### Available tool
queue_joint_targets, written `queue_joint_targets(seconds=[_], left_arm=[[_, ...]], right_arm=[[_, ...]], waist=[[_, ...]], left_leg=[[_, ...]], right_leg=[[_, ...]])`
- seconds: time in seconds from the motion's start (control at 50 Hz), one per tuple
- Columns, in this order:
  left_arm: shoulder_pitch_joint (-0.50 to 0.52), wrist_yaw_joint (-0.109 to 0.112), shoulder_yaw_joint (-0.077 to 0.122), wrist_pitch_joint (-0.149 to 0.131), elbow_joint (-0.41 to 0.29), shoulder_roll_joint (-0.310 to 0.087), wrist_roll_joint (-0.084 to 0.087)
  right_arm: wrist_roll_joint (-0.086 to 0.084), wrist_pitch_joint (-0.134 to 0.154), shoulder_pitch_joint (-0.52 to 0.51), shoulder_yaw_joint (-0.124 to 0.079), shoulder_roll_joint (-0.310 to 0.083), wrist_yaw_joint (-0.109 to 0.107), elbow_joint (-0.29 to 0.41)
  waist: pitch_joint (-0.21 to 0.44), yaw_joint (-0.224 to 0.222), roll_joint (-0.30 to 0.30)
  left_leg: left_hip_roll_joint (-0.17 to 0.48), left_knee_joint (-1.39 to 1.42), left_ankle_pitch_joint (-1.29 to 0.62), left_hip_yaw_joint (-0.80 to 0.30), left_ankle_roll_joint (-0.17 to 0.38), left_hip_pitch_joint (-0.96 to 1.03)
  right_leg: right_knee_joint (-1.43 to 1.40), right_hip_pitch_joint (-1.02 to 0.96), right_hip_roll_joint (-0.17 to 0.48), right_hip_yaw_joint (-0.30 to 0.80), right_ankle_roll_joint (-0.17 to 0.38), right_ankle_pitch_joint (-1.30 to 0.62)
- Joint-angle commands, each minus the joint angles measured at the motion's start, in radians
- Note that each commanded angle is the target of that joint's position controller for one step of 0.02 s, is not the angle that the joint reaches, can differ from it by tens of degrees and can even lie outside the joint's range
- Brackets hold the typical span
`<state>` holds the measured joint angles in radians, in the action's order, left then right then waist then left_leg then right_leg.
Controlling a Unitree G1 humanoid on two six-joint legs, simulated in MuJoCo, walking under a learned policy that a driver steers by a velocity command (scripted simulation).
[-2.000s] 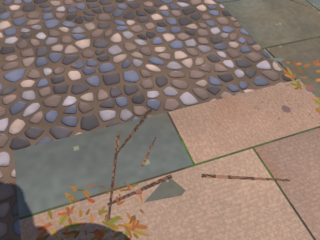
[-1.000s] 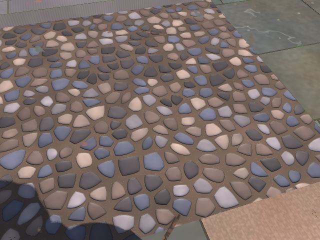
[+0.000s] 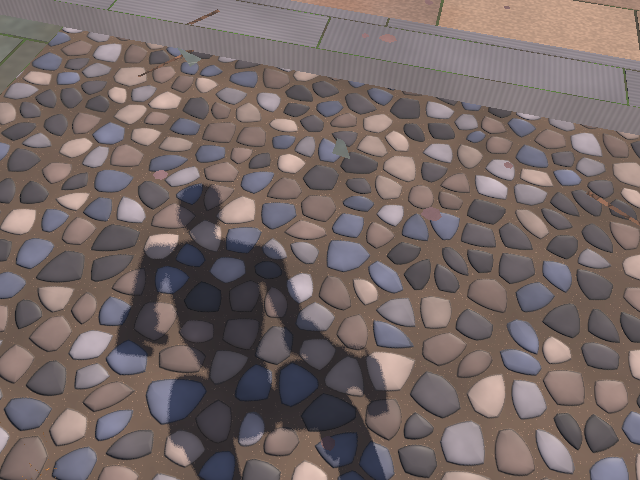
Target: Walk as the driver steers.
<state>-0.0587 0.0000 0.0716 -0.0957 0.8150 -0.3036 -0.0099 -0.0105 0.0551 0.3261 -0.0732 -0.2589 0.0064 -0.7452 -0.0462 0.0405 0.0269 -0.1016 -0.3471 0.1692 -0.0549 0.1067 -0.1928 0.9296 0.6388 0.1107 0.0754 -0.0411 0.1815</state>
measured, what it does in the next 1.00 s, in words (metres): walks ahead: right foot, then left foot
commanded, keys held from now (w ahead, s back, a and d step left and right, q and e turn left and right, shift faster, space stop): w+q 0.10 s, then w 0.50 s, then w+e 0.40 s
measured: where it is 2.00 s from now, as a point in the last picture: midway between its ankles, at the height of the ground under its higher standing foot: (340, 236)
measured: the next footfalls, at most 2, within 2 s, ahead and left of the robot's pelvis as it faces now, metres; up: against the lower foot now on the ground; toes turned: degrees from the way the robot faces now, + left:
right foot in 0.26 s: +0.34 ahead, -0.14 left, +0.00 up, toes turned +9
left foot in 0.76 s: +0.58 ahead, +0.15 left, +0.00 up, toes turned +7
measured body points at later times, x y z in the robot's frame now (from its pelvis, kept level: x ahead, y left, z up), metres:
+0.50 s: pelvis +0.29 -0.05 +0.00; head +0.31 -0.06 +0.45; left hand +0.28 +0.22 -0.13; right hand +0.48 -0.29 -0.11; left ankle +0.32 +0.11 -0.68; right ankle +0.30 -0.15 -0.75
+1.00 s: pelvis +0.55 +0.04 +0.00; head +0.57 +0.05 +0.45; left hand +0.66 +0.33 -0.12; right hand +0.63 -0.24 -0.11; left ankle +0.54 +0.15 -0.75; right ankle +0.61 -0.12 -0.67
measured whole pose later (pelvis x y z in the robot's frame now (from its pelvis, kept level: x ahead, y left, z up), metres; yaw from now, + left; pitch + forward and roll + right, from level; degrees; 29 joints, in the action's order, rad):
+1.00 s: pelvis +0.55 +0.04 +0.00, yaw +0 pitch +1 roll +2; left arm -0.23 0.00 0.07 -0.03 0.82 -0.32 0.03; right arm 0.02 0.10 0.28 -0.07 -0.26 0.01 -0.80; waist -0.02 0.03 0.05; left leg -0.01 -0.31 0.18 0.14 0.03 -0.14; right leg 1.07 0.65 0.10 0.05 -0.01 0.22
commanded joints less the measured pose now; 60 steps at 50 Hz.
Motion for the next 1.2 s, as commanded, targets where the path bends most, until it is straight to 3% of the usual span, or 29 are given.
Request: queue_joint_targets(seconds=[0.02, 0.08, 0.16, 0.2, 0.24, 0.26, 0.28, 0.3, 0.32, 0.34, 0.36, 0.4, 0.44, 0.56, 0.62, 0.68, 0.72, 0.74, 0.76, 0.78, 0.8, 0.82, 0.86, 0.88, 0.92, 0.96, 1.04, 1.14, 1.2], left_arm=[[0.062, -0.001, 0.008, -0.005, -0.07, -0.051, -0.002], [0.144, -0.013, 0.0, -0.014, -0.104, -0.042, 0.01], [0.158, -0.033, 0.004, -0.032, -0.121, -0.074, 0.014], [0.124, -0.038, 0.01, -0.042, -0.116, -0.092, 0.013], [-0.029, -0.032, 0.032, -0.051, -0.076, -0.134, 0.004], [-0.182, -0.028, 0.044, -0.053, -0.058, -0.178, -0.01], [-0.32, -0.028, 0.071, -0.041, -0.017, -0.265, -0.015], [-0.344, -0.04, 0.055, -0.036, 0.005, -0.19, 0.022], [-0.282, -0.037, 0.035, -0.032, -0.009, -0.122, 0.031], [-0.214, -0.033, 0.024, -0.022, -0.026, -0.099, 0.018], [-0.171, -0.032, 0.014, -0.016, -0.028, -0.077, 0.009], [-0.149, -0.027, 0.002, -0.018, -0.025, -0.055, -0.003], [-0.17, -0.024, 0.006, -0.023, -0.01, -0.076, 0.008], [-0.239, -0.01, 0.016, -0.009, 0.023, -0.132, 0.028], [-0.312, -0.009, 0.013, 0.004, 0.051, -0.137, 0.035], [-0.345, -0.004, 0.015, 0.025, 0.069, -0.148, 0.04], [-0.324, 0.002, 0.022, 0.035, 0.067, -0.173, 0.04], [-0.311, 0.003, 0.018, 0.037, 0.062, -0.164, 0.039], [-0.294, 0.002, 0.001, 0.032, 0.04, -0.12, 0.024], [-0.37, 0.002, -0.029, 0.016, 0.009, -0.013, 0.015], [-0.397, -0.001, -0.028, 0.001, 0.015, -0.039, 0.035], [-0.334, -0.003, -0.001, 0.001, 0.005, -0.123, 0.058], [-0.245, 0.0, 0.003, 0.012, -0.014, -0.109, 0.047], [-0.251, 0.001, 0.01, 0.026, -0.011, -0.098, 0.04], [-0.274, 0.0, 0.005, 0.054, -0.01, -0.049, 0.042], [-0.246, 0.001, 0.007, 0.068, -0.031, -0.039, 0.037], [-0.15, -0.019, 0.001, 0.063, -0.069, -0.022, 0.031], [0.015, -0.049, -0.01, 0.06, -0.141, -0.017, 0.029], [0.04, -0.061, -0.001, 0.063, -0.178, -0.041, 0.028]], right_arm=[[-0.005, 0.015, -0.014, -0.049, -0.182, -0.022, 0.071], [-0.008, 0.01, 0.023, -0.052, -0.186, -0.024, 0.053], [-0.009, 0.003, 0.066, -0.046, -0.162, -0.029, 0.024], [-0.005, -0.004, 0.071, -0.045, -0.161, -0.033, 0.014], [-0.002, -0.01, 0.051, -0.035, -0.14, -0.03, 0.021], [0.011, -0.01, 0.042, -0.018, -0.108, -0.027, 0.041], [-0.012, 0.003, 0.198, 0.001, -0.041, -0.025, 0.042], [-0.026, 0.012, 0.203, 0.0, -0.095, -0.027, 0.03], [-0.032, 0.014, 0.079, -0.017, -0.165, -0.025, 0.043], [-0.02, 0.015, -0.008, -0.016, -0.167, -0.026, 0.065], [-0.002, 0.018, -0.059, -0.016, -0.156, -0.024, 0.08], [0.001, 0.017, -0.04, -0.015, -0.123, -0.017, 0.077], [0.002, 0.013, -0.039, -0.006, -0.089, -0.015, 0.078], [0.004, 0.026, -0.225, 0.018, -0.05, -0.003, 0.127], [-0.006, 0.033, -0.321, 0.02, -0.05, 0.01, 0.154], [-0.009, 0.045, -0.365, 0.013, -0.072, 0.025, 0.18], [-0.007, 0.053, -0.292, -0.003, -0.11, 0.026, 0.163], [-0.002, 0.055, -0.174, -0.024, -0.147, 0.019, 0.129], [0.014, 0.054, -0.01, -0.045, -0.202, 0.008, 0.097], [0.037, 0.041, 0.11, -0.067, -0.293, -0.003, 0.082], [0.027, 0.033, 0.132, -0.053, -0.243, -0.001, 0.072], [0.017, 0.031, 0.074, -0.033, -0.179, -0.001, 0.07], [0.014, 0.035, -0.049, -0.012, -0.117, 0.003, 0.067], [0.018, 0.044, -0.094, -0.006, -0.091, 0.006, 0.064], [0.022, 0.058, -0.139, -0.011, -0.091, 0.008, 0.05], [0.027, 0.068, -0.145, -0.019, -0.107, 0.003, 0.032], [0.026, 0.064, -0.122, -0.031, -0.14, -0.012, 0.0], [0.004, 0.04, -0.048, -0.049, -0.189, -0.021, -0.041], [-0.012, 0.017, -0.036, -0.059, -0.217, -0.022, -0.056]], waist=[[0.043, -0.012, -0.08], [0.022, 0.023, -0.11], [0.026, 0.033, -0.127], [0.026, 0.015, -0.157], [0.106, -0.064, -0.159], [0.247, -0.133, -0.092], [0.389, -0.096, 0.206], [0.368, -0.113, 0.238], [0.208, -0.132, 0.122], [0.126, -0.118, 0.043], [0.057, -0.096, 0.02], [0.046, -0.052, 0.061], [0.048, -0.045, 0.069], [0.022, -0.099, 0.04], [0.0, -0.136, 0.037], [-0.014, -0.124, 0.048], [0.023, -0.063, 0.065], [0.095, 0.001, 0.053], [0.227, 0.078, 0.024], [0.389, 0.08, -0.191], [0.469, 0.078, -0.306], [0.304, 0.073, -0.216], [0.128, 0.022, -0.138], [0.085, -0.011, -0.153], [0.051, -0.05, -0.148], [0.029, -0.063, -0.116], [0.005, -0.041, -0.084], [-0.044, 0.019, -0.06], [-0.037, 0.006, -0.077]], left_leg=[[0.212, 0.135, -0.179, -0.191, 0.141, -0.011], [0.205, 0.125, -0.096, -0.202, 0.108, -0.032], [0.258, 0.038, -0.093, -0.266, 0.097, 0.084], [0.285, -0.01, -0.172, -0.296, 0.087, 0.137], [0.224, -0.176, -0.39, -0.261, 0.051, 0.14], [0.168, -0.422, -0.295, -0.207, 0.015, 0.021], [0.012, -0.794, 0.133, -0.102, -0.076, -0.35], [0.021, -0.924, 0.417, -0.145, -0.081, -0.523], [0.074, -0.974, 0.341, -0.151, -0.074, -0.592], [0.119, -0.949, 0.263, -0.104, -0.069, -0.576], [0.151, -0.882, 0.21, -0.08, -0.069, -0.555], [0.198, -0.785, 0.149, -0.06, -0.07, -0.462], [0.212, -0.712, 0.127, -0.032, -0.083, -0.456], [0.199, -0.346, -0.17, 0.027, -0.111, -0.43], [0.17, -0.242, -0.228, 0.045, -0.112, -0.391], [0.146, -0.164, -0.156, 0.032, -0.093, -0.376], [0.123, -0.116, -0.109, 0.042, -0.069, -0.242], [0.109, -0.087, -0.118, 0.057, -0.044, -0.059], [0.206, -0.142, -0.146, -0.021, 0.005, 0.22], [0.467, -0.132, -0.063, -0.379, 0.118, 0.599], [0.547, -0.014, 0.062, -0.637, 0.179, 0.608], [0.507, 0.013, 0.132, -0.512, 0.14, 0.486], [0.422, 0.088, 0.082, -0.285, 0.094, 0.228], [0.391, 0.13, 0.029, -0.207, 0.082, 0.134], [0.377, 0.193, -0.055, -0.106, 0.086, 0.03], [0.378, 0.22, -0.135, -0.027, 0.095, 0.016], [0.35, 0.23, -0.204, 0.124, 0.073, 0.052], [0.386, 0.211, -0.215, 0.205, 0.05, 0.169], [0.409, 0.113, -0.417, 0.237, 0.024, 0.268]], right_leg=[[-0.205, -0.023, -0.042, -0.018, -0.025, -0.189], [-0.355, -0.089, -0.08, -0.026, -0.017, -0.294], [-0.438, -0.103, -0.083, -0.008, 0.015, -0.266], [-0.45, -0.136, -0.087, -0.022, 0.044, -0.174], [-0.496, -0.354, -0.106, -0.058, 0.1, -0.155], [-0.449, -0.613, 0.025, 0.073, 0.166, -0.171], [-0.503, -0.986, 0.241, 0.51, 0.343, -0.006], [-0.631, -1.014, 0.286, 0.733, 0.363, 0.248], [-0.649, -0.886, 0.251, 0.604, 0.311, 0.331], [-0.664, -0.747, 0.21, 0.472, 0.276, 0.269], [-0.693, -0.623, 0.171, 0.382, 0.271, 0.171], [-0.734, -0.517, 0.116, 0.275, 0.256, 0.031], [-0.765, -0.494, 0.109, 0.208, 0.273, -0.073], [-0.796, -0.503, 0.065, 0.037, 0.244, -0.23], [-0.775, -0.534, 0.079, 0.034, 0.235, -0.227], [-0.712, -0.611, 0.119, 0.085, 0.22, -0.257], [-0.626, -0.62, 0.124, 0.098, 0.197, -0.369], [-0.501, -0.585, 0.081, 0.067, 0.173, -0.472], [-0.276, -0.443, 0.028, 0.032, 0.137, -0.38], [0.098, -0.077, -0.112, -0.061, 0.063, 0.013], [0.276, 0.054, -0.132, 0.031, 0.056, 0.408], [0.35, 0.132, -0.075, 0.05, 0.058, 0.356], [0.294, 0.106, -0.007, 0.012, 0.058, 0.21], [0.253, 0.057, 0.019, 0.021, 0.055, 0.161], [0.23, -0.007, 0.032, 0.016, 0.042, 0.105], [0.188, 0.023, 0.036, 0.027, 0.03, 0.037], [-0.041, 0.032, 0.025, 0.003, 0.029, -0.176], [-0.24, 0.035, 0.005, -0.071, 0.066, -0.201], [-0.285, 0.014, -0.033, -0.122, 0.11, -0.07]])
